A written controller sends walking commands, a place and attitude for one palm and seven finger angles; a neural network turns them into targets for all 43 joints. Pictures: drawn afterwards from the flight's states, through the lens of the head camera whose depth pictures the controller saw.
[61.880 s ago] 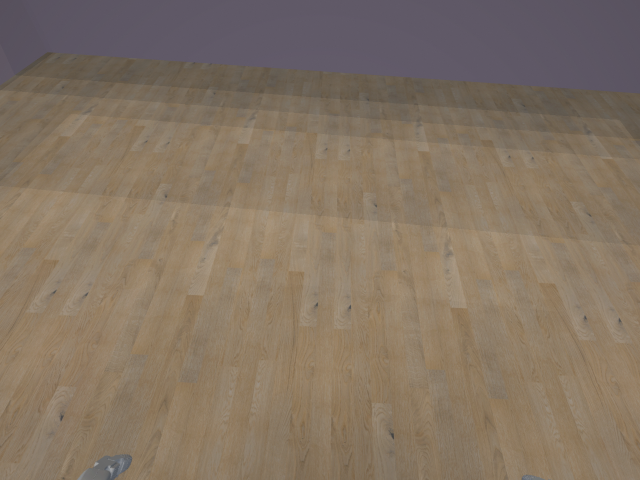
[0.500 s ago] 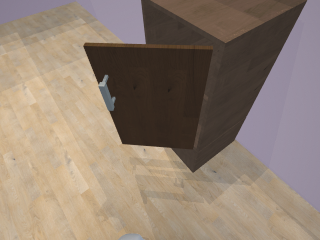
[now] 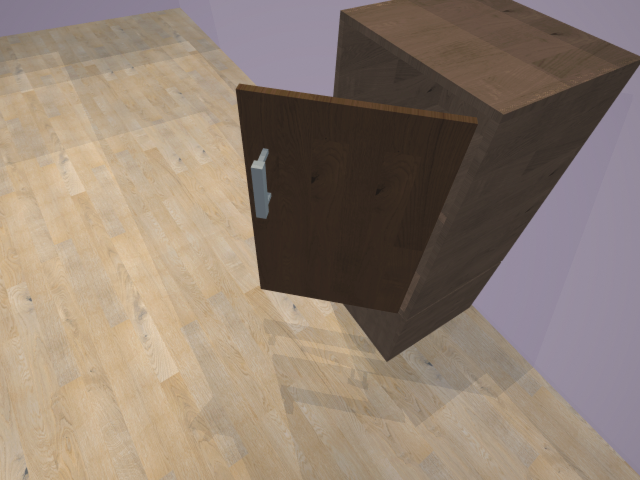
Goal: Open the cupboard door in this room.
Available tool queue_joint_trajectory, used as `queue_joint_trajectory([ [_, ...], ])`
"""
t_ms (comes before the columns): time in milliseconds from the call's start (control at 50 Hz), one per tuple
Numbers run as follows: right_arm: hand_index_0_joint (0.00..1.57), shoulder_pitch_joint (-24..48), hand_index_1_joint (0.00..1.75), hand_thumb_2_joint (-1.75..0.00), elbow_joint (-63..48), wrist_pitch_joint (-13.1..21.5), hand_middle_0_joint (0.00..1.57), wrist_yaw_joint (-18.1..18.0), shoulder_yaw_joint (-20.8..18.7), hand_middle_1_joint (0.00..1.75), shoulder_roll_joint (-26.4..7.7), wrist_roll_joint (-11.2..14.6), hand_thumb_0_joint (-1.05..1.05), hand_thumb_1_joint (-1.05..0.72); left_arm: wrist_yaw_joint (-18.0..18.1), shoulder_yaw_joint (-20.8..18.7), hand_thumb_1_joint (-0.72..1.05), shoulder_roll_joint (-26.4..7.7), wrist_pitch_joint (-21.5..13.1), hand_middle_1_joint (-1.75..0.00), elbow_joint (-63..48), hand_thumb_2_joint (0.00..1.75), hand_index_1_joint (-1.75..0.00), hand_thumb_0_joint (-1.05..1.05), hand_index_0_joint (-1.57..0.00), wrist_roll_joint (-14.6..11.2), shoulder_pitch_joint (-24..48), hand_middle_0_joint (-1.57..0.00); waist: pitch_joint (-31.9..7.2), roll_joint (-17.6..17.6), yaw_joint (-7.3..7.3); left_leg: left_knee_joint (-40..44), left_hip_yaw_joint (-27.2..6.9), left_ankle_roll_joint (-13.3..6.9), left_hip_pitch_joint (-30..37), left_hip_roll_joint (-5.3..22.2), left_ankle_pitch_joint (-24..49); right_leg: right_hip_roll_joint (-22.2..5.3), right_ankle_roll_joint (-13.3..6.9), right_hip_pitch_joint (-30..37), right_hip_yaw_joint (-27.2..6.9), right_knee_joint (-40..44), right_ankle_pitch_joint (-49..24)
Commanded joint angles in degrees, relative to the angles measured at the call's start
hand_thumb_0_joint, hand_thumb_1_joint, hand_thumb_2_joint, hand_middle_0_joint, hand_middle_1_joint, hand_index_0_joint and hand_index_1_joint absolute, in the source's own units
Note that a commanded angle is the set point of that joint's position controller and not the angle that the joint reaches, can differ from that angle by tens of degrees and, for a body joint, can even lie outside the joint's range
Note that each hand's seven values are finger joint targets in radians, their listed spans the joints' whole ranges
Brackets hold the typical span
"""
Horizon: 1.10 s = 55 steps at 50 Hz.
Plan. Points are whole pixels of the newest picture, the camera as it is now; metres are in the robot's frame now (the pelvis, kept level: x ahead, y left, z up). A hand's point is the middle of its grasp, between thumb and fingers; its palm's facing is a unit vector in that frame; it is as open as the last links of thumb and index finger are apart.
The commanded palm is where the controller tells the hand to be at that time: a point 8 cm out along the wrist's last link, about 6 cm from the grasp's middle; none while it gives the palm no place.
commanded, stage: come to a stop and stand still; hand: left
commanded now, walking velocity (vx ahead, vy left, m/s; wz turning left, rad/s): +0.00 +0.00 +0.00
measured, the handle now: (263, 184) +0.60 +0.17 -0.02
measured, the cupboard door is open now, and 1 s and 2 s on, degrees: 47 47 47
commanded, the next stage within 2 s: look again from close up in 0.12 s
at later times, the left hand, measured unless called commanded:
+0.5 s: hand out of the picture +0.05 +0.21 -0.16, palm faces +0.00 -0.95 -0.30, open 7.4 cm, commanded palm none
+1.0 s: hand out of the picture -0.04 +0.20 -0.17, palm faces -0.01 -0.97 -0.24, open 7.4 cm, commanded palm none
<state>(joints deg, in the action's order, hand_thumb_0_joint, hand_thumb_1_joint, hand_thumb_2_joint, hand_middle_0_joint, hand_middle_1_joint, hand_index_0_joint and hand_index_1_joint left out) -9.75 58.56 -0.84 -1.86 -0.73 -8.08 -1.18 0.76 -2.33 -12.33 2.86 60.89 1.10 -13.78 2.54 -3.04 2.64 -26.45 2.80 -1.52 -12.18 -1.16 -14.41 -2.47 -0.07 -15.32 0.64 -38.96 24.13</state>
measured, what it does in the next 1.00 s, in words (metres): shifts its weight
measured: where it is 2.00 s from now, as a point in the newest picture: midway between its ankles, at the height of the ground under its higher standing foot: outside the picture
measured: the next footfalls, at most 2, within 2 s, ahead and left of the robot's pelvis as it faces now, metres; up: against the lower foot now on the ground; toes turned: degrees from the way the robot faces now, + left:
left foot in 1.52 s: +0.11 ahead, +0.11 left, +0.00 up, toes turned +1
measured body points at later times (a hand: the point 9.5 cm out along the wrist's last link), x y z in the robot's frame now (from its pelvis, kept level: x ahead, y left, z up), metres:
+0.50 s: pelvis -0.03 -0.01 +0.00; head -0.04 -0.02 +0.44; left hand +0.05 +0.26 -0.13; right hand +0.03 -0.28 -0.15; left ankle +0.00 +0.11 -0.74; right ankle -0.04 -0.12 -0.74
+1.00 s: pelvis -0.05 +0.00 +0.00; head -0.07 +0.00 +0.45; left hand -0.04 +0.25 -0.15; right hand -0.03 -0.26 -0.14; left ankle -0.01 +0.11 -0.74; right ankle -0.04 -0.12 -0.74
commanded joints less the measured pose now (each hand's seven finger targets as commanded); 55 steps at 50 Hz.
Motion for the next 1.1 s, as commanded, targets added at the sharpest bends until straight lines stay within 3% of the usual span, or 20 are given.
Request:
queue_joint_trajectory([
  [0, 0.2, -2.5, 0.3, -0.9, -1.2, 1.3, 0.2, -0.6, -1.8, 0.3, -8.9, 0.9, 0.0, -0.9, 0.6, 0.1, 0.9, -3.3, -2.8, -0.3, -0.9, 0.9, -0.3, 0.0, -0.2, -0.3, -4.0, -0.2, -4.4, 2.6, -0.83, 3.1, -7.3, -2.6, 2.4, 8.5, 16.9, -1.0, -0.5, 6.7, -4.4, 17.4, -18.0],
  [20, 0.2, -3.3, 0.3, -0.9, -1.0, 1.4, 0.2, -0.4, -1.7, 0.3, -8.1, 1.2, 0.0, -0.9, 0.7, 0.3, 0.9, -4.5, -3.3, -0.3, -0.7, 0.9, -0.3, 0.0, -0.2, -0.3, -3.3, -0.2, -4.2, -0.1, -2.22, 2.5, -5.3, -0.6, 2.3, 6.4, 12.8, -4.1, -1.7, 6.5, -7.5, 18.2, -23.1],
  [40, 0.2, -3.9, 0.3, -0.9, -0.7, 1.3, 0.2, -0.2, -1.5, 0.3, -7.8, 1.2, 0.0, -0.9, 0.7, 0.4, 0.9, -5.4, -3.4, -0.3, -0.9, 0.9, -0.3, 0.0, -0.2, -0.5, -2.2, -0.2, -3.3, -0.6, -2.97, 3.5, -4.6, 0.4, 3.4, 5.4, 8.2, -6.0, -2.4, 4.2, -7.9, 18.9, -21.3],
  [60, 0.2, -4.1, 0.3, -0.9, -0.2, 1.4, 0.2, 0.1, -1.5, 0.3, -7.6, 1.1, 0.0, -0.9, 0.6, 0.6, 0.9, -5.4, -3.2, -0.3, -1.1, 0.9, -0.3, 0.0, -0.2, -0.5, -1.7, -0.2, -2.6, 2.5, -3.25, 4.7, -5.0, 0.5, 4.8, 5.1, 7.1, -5.8, -2.4, 2.0, -7.0, 18.7, -17.8],
  [100, 0.2, -4.6, 0.3, -0.9, 1.1, 1.3, 0.2, 0.0, -1.6, 0.3, -7.7, 0.8, 0.0, -0.9, 0.9, 0.9, 0.9, -3.6, -3.6, -0.3, 0.0, 0.9, -0.3, 0.0, -0.2, -0.5, -1.9, -0.2, -3.6, -3.9, -3.07, 3.6, -4.9, 0.1, 5.7, 6.3, 10.6, -3.6, -1.8, 3.5, -5.8, 18.2, -20.4],
  [180, 0.2, -5.2, 0.3, -0.9, 2.9, 1.5, 0.2, -0.1, -1.1, 0.3, -7.6, 0.7, 0.0, -0.9, 1.0, 1.1, 0.9, -3.1, -3.6, -0.3, 0.7, 0.9, -0.3, 0.0, -0.2, -0.7, -2.5, -0.2, -1.6, 0.3, -2.84, 5.3, -4.8, 0.4, 5.0, 6.5, 10.2, -3.5, -1.7, 3.7, -6.0, 19.1, -18.7],
  [200, 0.2, -1.7, 0.3, -0.9, -4.2, 2.5, 0.2, 0.5, -2.1, 0.3, -15.7, 0.3, 0.0, -0.9, 1.6, 1.2, 0.9, -14.5, -4.7, -0.3, -4.7, 0.9, -0.3, 0.0, -0.2, 0.9, -2.4, -0.2, 4.1, 0.9, -3.32, 3.9, -7.3, 0.5, 2.0, 5.3, 12.6, -2.1, -2.1, 0.6, -5.1, 17.0, -19.9],
  [220, 0.2, -1.9, 0.3, -0.9, -5.7, 4.2, 0.2, 0.2, -3.7, 0.3, -17.7, 0.0, 0.0, -0.9, 1.8, -0.6, 0.9, -11.7, -5.1, -0.3, -5.9, 0.9, -0.3, 0.0, -0.2, 0.5, -1.8, -0.2, -4.8, 9.1, -3.16, 0.1, -7.1, -0.3, 4.4, 7.0, 22.0, -3.5, -2.4, 2.7, -5.5, 11.6, -20.7],
  [240, 0.2, -2.4, 0.3, -0.9, -4.5, 4.5, 0.2, -0.4, -3.7, 0.3, -15.0, -0.1, 0.0, -0.9, 1.9, -0.8, 0.9, -10.6, -5.3, -0.3, -5.3, 0.9, -0.3, 0.0, -0.2, 0.3, -2.0, -0.2, -10.7, 11.8, -2.97, -1.6, -7.2, -1.0, 7.5, 7.6, 30.1, -3.3, -3.1, 4.5, -5.0, 10.3, -25.3],
  [260, 0.2, -3.6, 0.3, -0.9, -4.6, 4.4, 0.2, -0.7, -3.1, 0.3, -13.7, 0.1, 0.0, -0.9, 2.0, -0.2, 0.9, -9.5, -5.3, -0.3, -5.6, 0.9, -0.3, 0.0, -0.2, -0.2, -3.4, -0.2, -12.5, 10.9, -2.75, -3.0, -7.0, -1.3, 8.4, 7.6, 31.6, -3.3, -3.3, 5.6, -4.7, 10.4, -27.5],
  [300, 0.2, -4.6, 0.3, -0.9, -5.5, 3.7, 0.2, -0.6, -2.7, 0.3, -12.3, 0.1, 0.0, -0.9, 1.9, -0.1, 0.9, -8.5, -4.8, -0.3, -6.1, 0.9, -0.3, 0.0, -0.2, -0.3, -4.1, -0.2, -10.5, 6.9, -2.85, -3.9, -6.4, -1.6, 5.5, 7.2, 27.7, -3.2, -3.5, 5.4, -4.8, 10.5, -28.2],
  [340, 0.2, -4.1, 0.3, -0.9, -6.0, 2.8, 0.2, -0.5, -2.9, 0.3, -12.7, 0.1, 0.0, -0.9, 1.7, -0.3, 0.9, -8.6, -4.2, -0.3, -6.8, 0.9, -0.3, 0.0, -0.2, -0.2, -2.8, -0.2, -4.6, 1.2, -3.09, -2.5, -5.6, -1.4, 0.6, 6.3, 16.4, -3.8, -3.7, 3.6, -5.8, 11.8, -25.5],
  [380, 0.2, -3.2, 0.3, -0.9, -6.4, 2.5, 0.2, -0.3, -3.1, 0.3, -14.1, 0.1, 0.0, -0.9, 1.5, -0.5, 0.9, -10.1, -4.1, -0.3, -8.0, 0.9, -0.3, 0.0, -0.2, 0.0, -1.1, -0.2, -0.8, -0.2, -3.2, -0.9, -5.8, -1.3, -1.5, 6.0, 10.9, -3.9, -3.7, 1.6, -6.5, 13.1, -21.7],
  [480, 0.2, -1.7, 0.3, -0.9, -5.9, 2.1, 0.2, 0.6, -2.5, 0.3, -15.3, -0.2, 0.0, -0.9, 1.1, -0.1, 0.9, -11.8, -4.0, -0.3, -8.9, 0.9, -0.3, 0.0, -0.2, -0.2, 1.5, -0.2, 2.1, 1.8, -3.06, 2.7, -6.7, -1.1, -2.6, 6.1, 3.7, -3.1, -3.1, -0.6, -7.4, 16.7, -9.0],
  [780, 0.2, -1.3, 0.3, -0.9, -2.1, 2.0, 0.2, 1.6, -1.7, 0.3, -16.8, 0.1, 0.0, -0.9, 0.5, 0.7, 0.9, -13.2, -4.1, -0.3, -6.7, 0.9, -0.3, 0.0, -0.2, -0.2, 2.5, -0.2, 0.8, 1.6, -3.23, 7.3, -7.6, -0.3, -1.5, 6.3, -3.2, -3.5, -2.0, -1.0, -7.9, 21.4, -1.8],
  [860, 0.2, -2.7, 0.3, -0.9, -0.1, 1.9, 0.2, 1.5, -1.0, 0.3, -14.3, 0.0, 0.0, -0.9, 0.6, 1.3, 0.9, -10.3, -3.9, -0.3, -4.7, 0.9, -0.3, 0.0, -0.2, -0.2, 0.0, -0.2, -0.5, 1.8, -3.15, 7.6, -7.2, 0.1, -0.8, 6.4, -3.7, -3.7, -1.6, 0.2, -7.5, 21.8, -2.0],
  [900, 0.2, -5.3, 0.3, -0.9, 1.1, 1.1, 0.2, 1.5, -0.4, 0.3, -11.6, -0.2, 0.0, -0.9, 0.7, 1.8, 0.9, -7.6, -3.2, -0.3, -3.4, 0.9, -0.3, 0.0, -0.2, 0.0, -2.9, -0.2, -0.3, 2.6, -3.06, 7.0, -6.3, 0.4, -1.3, 6.1, -9.8, -3.2, -1.6, -0.4, -7.6, 21.5, 3.7],
  [960, 0.2, -5.9, 0.3, -0.9, 1.1, 0.6, 0.2, 1.6, -0.9, 0.3, -11.9, -0.4, 0.0, -0.9, 0.3, 1.0, 0.9, -7.9, -2.5, -0.3, -3.1, 0.9, -0.3, 0.0, -0.2, 0.3, -5.1, -0.2, 3.6, 2.6, -2.54, 5.9, -5.7, 0.3, -5.3, 5.6, -17.3, -2.8, -2.4, -3.0, -9.5, 21.3, 11.3],
  [1020, 0.2, -7.0, 0.3, -0.9, 1.0, 1.0, 0.2, 1.4, -1.1, 0.3, -11.2, -0.2, 0.0, -0.9, 0.0, 0.5, 0.9, -7.0, -2.7, -0.3, -2.8, 0.9, -0.3, 0.0, -0.2, 0.1, -7.0, -0.2, 5.2, 1.8, -2.53, 3.7, -4.7, -0.2, -5.5, 5.6, -14.7, -2.8, -3.8, -3.4, -11.0, 20.0, 8.2],
  [1080, 0.2, -8.9, 0.3, -0.9, 1.3, 1.8, 0.2, 1.2, -1.4, 0.3, -10.8, 0.0, 0.0, -0.9, -0.2, 0.4, 0.9, -5.0, -3.2, -0.3, -2.4, 0.9, -0.3, 0.0, -0.2, 0.1, -8.6, -0.2, 3.6, 4.2, -2.79, 5.1, -6.0, -1.1, -2.9, 7.4, -14.5, -1.3, -4.1, -3.4, -8.9, 15.7, 3.6],
])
